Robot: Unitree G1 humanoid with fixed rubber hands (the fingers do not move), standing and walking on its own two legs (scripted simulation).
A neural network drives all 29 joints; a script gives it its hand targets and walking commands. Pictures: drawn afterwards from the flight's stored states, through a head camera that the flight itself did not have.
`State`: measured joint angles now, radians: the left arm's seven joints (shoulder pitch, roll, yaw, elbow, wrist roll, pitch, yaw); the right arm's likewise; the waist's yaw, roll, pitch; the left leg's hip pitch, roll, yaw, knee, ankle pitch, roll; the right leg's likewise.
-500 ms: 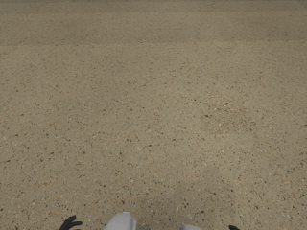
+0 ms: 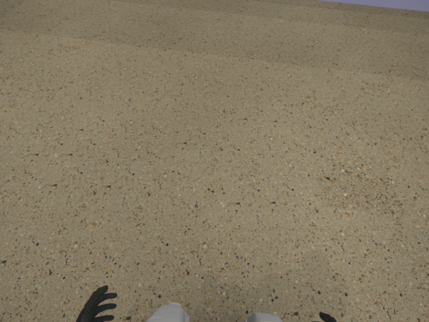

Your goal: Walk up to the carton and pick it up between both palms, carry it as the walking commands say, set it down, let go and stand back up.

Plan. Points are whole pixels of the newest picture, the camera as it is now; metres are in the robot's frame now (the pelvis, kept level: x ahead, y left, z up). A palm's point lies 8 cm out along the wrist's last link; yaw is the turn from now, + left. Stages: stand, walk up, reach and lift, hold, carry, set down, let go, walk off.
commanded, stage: walk up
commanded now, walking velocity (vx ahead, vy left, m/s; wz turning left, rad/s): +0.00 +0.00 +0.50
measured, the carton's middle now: out of the picture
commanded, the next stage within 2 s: none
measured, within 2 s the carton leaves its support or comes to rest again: neither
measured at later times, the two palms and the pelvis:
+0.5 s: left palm out of the picture +0.05 +0.26 -0.13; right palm (325, 318) +0.14 -0.21 -0.12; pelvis +0.00 +0.00 +0.00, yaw +15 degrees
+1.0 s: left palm out of the picture -0.07 +0.23 -0.14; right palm (302, 287) +0.19 -0.17 -0.12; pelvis +0.00 -0.01 +0.00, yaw +31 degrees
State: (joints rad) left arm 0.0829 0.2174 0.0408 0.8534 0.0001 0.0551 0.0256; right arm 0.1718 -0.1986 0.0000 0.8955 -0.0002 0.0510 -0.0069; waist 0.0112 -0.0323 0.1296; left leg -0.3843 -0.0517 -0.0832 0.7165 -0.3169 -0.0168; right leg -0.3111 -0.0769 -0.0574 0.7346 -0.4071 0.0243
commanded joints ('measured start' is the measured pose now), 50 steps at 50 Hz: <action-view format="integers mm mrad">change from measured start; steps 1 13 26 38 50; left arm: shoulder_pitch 179 56 58 90 9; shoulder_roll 285 216 96 191 125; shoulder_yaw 57 57 27 37 25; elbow -52 -85 -122 -114 -149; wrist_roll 12 21 -9 24 4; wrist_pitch -22 -16 -18 -31 -14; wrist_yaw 17 -4 -3 7 -19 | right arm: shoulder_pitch -78 42 18 -52 117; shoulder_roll -109 -121 -257 -150 -291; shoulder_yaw -58 -48 -108 -79 -97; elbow -149 -111 -74 -87 -45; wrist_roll -21 -10 -30 -18 -6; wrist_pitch -14 -15 -33 10 -42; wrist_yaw -7 35 -15 25 -10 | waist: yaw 76 -48 -25 13 -74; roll -303 -67 288 -109 271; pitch -187 -197 -232 -123 -215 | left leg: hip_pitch -297 74 89 -224 264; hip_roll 22 83 269 115 357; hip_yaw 45 193 -390 134 -440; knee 257 -54 -320 429 -320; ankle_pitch -313 -56 549 -147 689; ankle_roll -41 -55 148 -87 154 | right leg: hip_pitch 310 146 -33 170 -236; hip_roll -441 -292 59 -343 36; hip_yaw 326 -65 41 10 41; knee -489 -148 75 -403 293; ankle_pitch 288 567 -65 463 -201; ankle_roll -136 -118 28 -176 37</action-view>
